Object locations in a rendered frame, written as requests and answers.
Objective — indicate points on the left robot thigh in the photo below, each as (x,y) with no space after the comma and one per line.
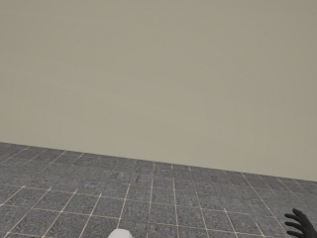
(120,233)

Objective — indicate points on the robot right hand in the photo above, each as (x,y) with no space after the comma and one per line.
(305,225)

